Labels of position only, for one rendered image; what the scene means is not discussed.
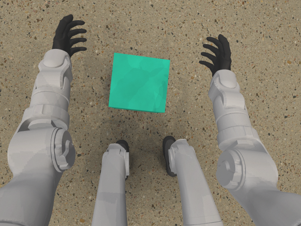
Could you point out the left robot upper arm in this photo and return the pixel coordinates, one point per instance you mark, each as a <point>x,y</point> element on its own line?
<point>37,159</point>

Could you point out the robot left hand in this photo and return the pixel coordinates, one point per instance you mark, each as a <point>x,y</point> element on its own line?
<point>62,39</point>

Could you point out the carton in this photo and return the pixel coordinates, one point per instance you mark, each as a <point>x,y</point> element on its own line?
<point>139,83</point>

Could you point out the robot foot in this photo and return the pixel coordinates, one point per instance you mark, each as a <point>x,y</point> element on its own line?
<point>124,144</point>
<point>167,142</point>

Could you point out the left robot foot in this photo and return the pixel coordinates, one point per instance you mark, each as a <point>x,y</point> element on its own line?
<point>124,144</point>

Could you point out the left robot forearm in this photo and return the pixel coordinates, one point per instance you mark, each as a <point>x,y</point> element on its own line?
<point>50,96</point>

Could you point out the right robot foot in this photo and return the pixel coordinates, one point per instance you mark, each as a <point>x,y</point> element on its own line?
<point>167,142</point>

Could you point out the right robot forearm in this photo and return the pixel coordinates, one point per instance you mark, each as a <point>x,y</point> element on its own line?
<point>231,115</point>

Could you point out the robot right hand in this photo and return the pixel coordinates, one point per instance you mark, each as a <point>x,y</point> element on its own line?
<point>222,59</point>

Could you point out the right robot upper arm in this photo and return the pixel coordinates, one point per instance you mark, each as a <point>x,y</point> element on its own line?
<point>251,178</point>

